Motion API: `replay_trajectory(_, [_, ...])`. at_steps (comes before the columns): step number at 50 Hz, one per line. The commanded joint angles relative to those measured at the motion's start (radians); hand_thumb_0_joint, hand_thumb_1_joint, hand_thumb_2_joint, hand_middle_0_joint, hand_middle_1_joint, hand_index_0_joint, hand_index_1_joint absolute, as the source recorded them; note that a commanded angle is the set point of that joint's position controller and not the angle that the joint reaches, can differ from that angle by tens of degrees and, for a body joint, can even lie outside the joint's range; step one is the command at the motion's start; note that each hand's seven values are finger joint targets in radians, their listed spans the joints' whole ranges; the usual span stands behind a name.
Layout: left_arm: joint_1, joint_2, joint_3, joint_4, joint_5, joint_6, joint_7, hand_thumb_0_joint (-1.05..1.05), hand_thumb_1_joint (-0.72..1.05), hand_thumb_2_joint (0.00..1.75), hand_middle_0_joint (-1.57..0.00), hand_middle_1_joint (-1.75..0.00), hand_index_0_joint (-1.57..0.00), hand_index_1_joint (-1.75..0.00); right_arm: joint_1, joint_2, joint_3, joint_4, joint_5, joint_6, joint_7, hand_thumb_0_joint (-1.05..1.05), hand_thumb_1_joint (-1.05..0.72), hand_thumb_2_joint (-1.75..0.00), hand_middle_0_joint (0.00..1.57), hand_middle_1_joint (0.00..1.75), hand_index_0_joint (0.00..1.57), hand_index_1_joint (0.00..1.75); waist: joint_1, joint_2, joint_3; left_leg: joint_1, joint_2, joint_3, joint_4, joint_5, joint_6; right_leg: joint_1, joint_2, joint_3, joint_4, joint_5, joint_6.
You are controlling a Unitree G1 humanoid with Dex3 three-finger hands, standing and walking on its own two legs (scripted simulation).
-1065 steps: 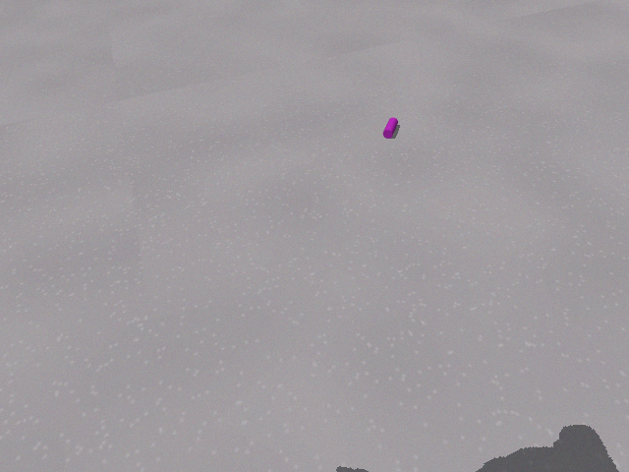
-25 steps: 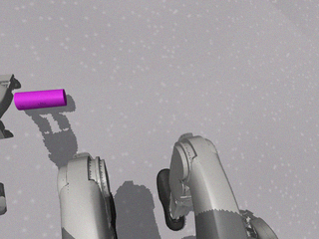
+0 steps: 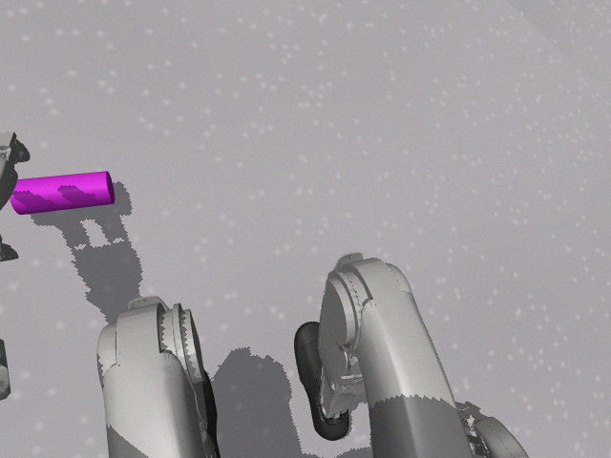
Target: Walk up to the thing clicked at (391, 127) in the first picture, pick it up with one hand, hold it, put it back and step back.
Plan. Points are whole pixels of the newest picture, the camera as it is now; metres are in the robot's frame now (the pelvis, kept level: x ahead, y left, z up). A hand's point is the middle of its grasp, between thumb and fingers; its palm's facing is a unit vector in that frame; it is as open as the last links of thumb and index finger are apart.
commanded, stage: rise first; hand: left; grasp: from above
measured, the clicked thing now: (65, 192) +0.50 +0.29 -0.31
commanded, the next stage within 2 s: approach in 1.06 s
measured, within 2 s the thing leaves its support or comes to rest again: neither
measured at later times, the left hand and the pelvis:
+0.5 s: hand (1, 203) +0.46 +0.32 -0.19, palm faces -0.47 -0.06 -0.88, open 13.7 cm; pelvis +0.00 +0.00 -0.01, yaw -1 degrees
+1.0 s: hand (0, 202) +0.46 +0.32 -0.19, palm faces -0.46 -0.06 -0.88, open 13.7 cm; pelvis +0.00 +0.00 -0.01, yaw -1 degrees
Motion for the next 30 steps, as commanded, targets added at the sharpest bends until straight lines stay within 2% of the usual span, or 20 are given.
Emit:
replay_trajectory(1, [-0.283, 0.276, 0.029, -0.127, -0.025, 0.002, 0.03, 0.0, -0.47, 0.94, -0.16, -0.92, -0.15, -0.93, 0.232, -0.254, -0.079, 0.009, 0.004, -0.002, -0.011, 0.0, -0.91, -0.91, 0.2, 0.3, 0.2, 0.3, -0.013, 0.306, -0.699, 0.535, -0.021, 0.015, -0.25, 0.265, -0.012, 0.352, 0.046, -0.018, -0.196, 0.242, -0.028])
replay_trajectory(2, [-0.293, 0.293, 0.041, -0.138, -0.023, 0.0, 0.031, 0.0, -0.46, 0.95, -0.16, -0.92, -0.15, -0.93, 0.232, -0.259, -0.076, 0.006, 0.001, -0.001, -0.011, 0.0, -0.91, -0.9, 0.2, 0.3, 0.2, 0.3, -0.011, 0.313, -0.711, 0.542, -0.019, 0.008, -0.255, 0.268, -0.014, 0.347, 0.045, -0.021, -0.188, 0.24, -0.029])
replay_trajectory(5, [-0.296, 0.285, 0.021, -0.111, -0.018, -0.007, 0.027, 0.0, -0.46, 0.94, -0.17, -0.92, -0.16, -0.93, 0.226, -0.252, -0.071, 0.005, 0.002, -0.001, -0.013, 0.0, -0.91, -0.9, 0.2, 0.3, 0.2, 0.3, -0.018, 0.302, -0.696, 0.506, -0.021, 0.019, -0.242, 0.242, -0.009, 0.356, 0.051, -0.019, -0.2, 0.225, -0.029])
replay_trajectory(7, [-0.304, 0.304, 0.035, -0.119, -0.019, -0.009, 0.032, 0.0, -0.45, 0.93, -0.16, -0.93, -0.16, -0.93, 0.231, -0.258, -0.068, 0.006, 0.002, 0.0, -0.014, 0.0, -0.91, -0.9, 0.2, 0.3, 0.2, 0.3, -0.013, 0.313, -0.697, 0.51, -0.022, 0.015, -0.249, 0.237, -0.013, 0.345, 0.049, -0.02, -0.191, 0.214, -0.032])
replay_trajectory(8, [-0.276, 0.294, 0.028, -0.089, -0.01, -0.006, 0.03, 0.0, -0.46, 0.94, -0.16, -0.94, -0.15, -0.94, 0.23, -0.256, -0.064, 0.006, -0.001, 0.0, -0.013, 0.0, -0.91, -0.9, 0.2, 0.3, 0.2, 0.3, -0.013, 0.322, -0.681, 0.517, -0.021, 0.015, -0.25, 0.239, -0.015, 0.339, 0.051, -0.024, -0.19, 0.213, -0.032])
replay_trajectory(9, [-0.312, 0.305, 0.033, -0.112, -0.014, -0.01, 0.032, 0.0, -0.47, 0.95, -0.14, -0.94, -0.14, -0.94, 0.232, -0.261, -0.068, 0.004, -0.001, -0.002, -0.012, 0.0, -0.91, -0.9, 0.2, 0.3, 0.2, 0.3, -0.019, 0.334, -0.693, 0.519, -0.02, 0.011, -0.252, 0.233, -0.016, 0.331, 0.049, -0.026, -0.188, 0.207, -0.033])
replay_trajectory(10, [-0.298, 0.289, 0.022, -0.081, -0.009, -0.007, 0.031, 0.0, -0.49, 0.96, -0.14, -0.95, -0.13, -0.96, 0.232, -0.261, -0.064, 0.005, -0.002, -0.002, -0.011, 0.0, -0.91, -0.9, 0.2, 0.3, 0.2, 0.3, -0.024, 0.327, -0.667, 0.52, -0.019, 0.003, -0.26, 0.223, -0.018, 0.311, 0.049, -0.029, -0.183, 0.2, -0.035])
replay_trajectory(12, [-0.32, 0.293, 0.023, -0.103, -0.008, -0.007, 0.035, 0.0, -0.48, 0.96, -0.14, -0.93, -0.14, -0.94, 0.234, -0.262, -0.06, 0.003, -0.003, -0.002, -0.012, 0.0, -0.91, -0.9, 0.2, 0.3, 0.2, 0.3, -0.032, 0.334, -0.68, 0.528, -0.018, 0.007, -0.248, 0.239, -0.016, 0.323, 0.051, -0.031, -0.187, 0.214, -0.032])
replay_trajectory(15, [-0.326, 0.296, 0.021, -0.104, -0.012, -0.006, 0.037, 0.0, -0.47, 0.96, -0.15, -0.94, -0.14, -0.94, 0.235, -0.264, -0.057, 0.008, -0.003, -0.003, -0.013, 0.0, -0.91, -0.9, 0.2, 0.3, 0.2, 0.3, -0.026, 0.347, -0.688, 0.529, -0.019, 0.006, -0.251, 0.243, -0.019, 0.322, 0.051, -0.03, -0.183, 0.217, -0.032])
replay_trajectory(20, [-0.347, 0.301, 0.013, -0.078, -0.003, -0.006, 0.043, 0.0, -0.49, 0.97, -0.13, -0.95, -0.12, -0.96, 0.237, -0.267, -0.048, 0.002, -0.006, -0.006, -0.013, 0.0, -0.91, -0.9, 0.2, 0.3, 0.2, 0.3, -0.046, 0.339, -0.675, 0.515, -0.017, -0.003, -0.244, 0.225, -0.019, 0.304, 0.052, -0.039, -0.176, 0.206, -0.034])
replay_trajectory(25, [-0.331, 0.32, 0.015, -0.046, 0.01, 0.003, 0.042, 0.0, -0.47, 0.96, -0.15, -0.93, -0.14, -0.94, 0.244, -0.271, -0.039, 0.0, -0.007, -0.012, -0.011, 0.0, -0.91, -0.9, 0.2, 0.3, 0.2, 0.3, -0.049, 0.355, -0.652, 0.525, -0.016, 0.0, -0.241, 0.25, -0.02, 0.303, 0.052, -0.038, -0.17, 0.223, -0.033])
replay_trajectory(27, [-0.341, 0.324, 0.021, -0.049, 0.006, 0.006, 0.043, 0.0, -0.46, 0.95, -0.16, -0.92, -0.15, -0.93, 0.244, -0.276, -0.037, -0.002, -0.007, -0.013, -0.01, 0.0, -0.91, -0.9, 0.2, 0.3, 0.2, 0.3, -0.051, 0.377, -0.66, 0.548, -0.013, -0.01, -0.246, 0.271, -0.026, 0.289, 0.049, -0.043, -0.158, 0.235, -0.033])
replay_trajectory(29, [-0.343, 0.312, 0.017, -0.076, -0.005, 0.004, 0.039, 0.0, -0.46, 0.95, -0.17, -0.91, -0.16, -0.92, 0.241, -0.275, -0.04, -0.007, -0.007, -0.015, -0.01, 0.0, -0.9, -0.9, 0.2, 0.3, 0.2, 0.3, -0.046, 0.377, -0.678, 0.545, -0.013, -0.009, -0.251, 0.249, -0.025, 0.303, 0.05, -0.043, -0.167, 0.225, -0.034])
replay_trajectory(30, [-0.317, 0.307, 0.006, -0.042, -0.002, 0.009, 0.035, 0.0, -0.46, 0.94, -0.16, -0.92, -0.15, -0.92, 0.242, -0.27, -0.039, -0.01, -0.005, -0.016, -0.009, 0.0, -0.91, -0.9, 0.2, 0.3, 0.2, 0.3, -0.047, 0.369, -0.65, 0.52, -0.015, 0.001, -0.244, 0.229, -0.021, 0.305, 0.051, -0.039, -0.175, 0.214, -0.034])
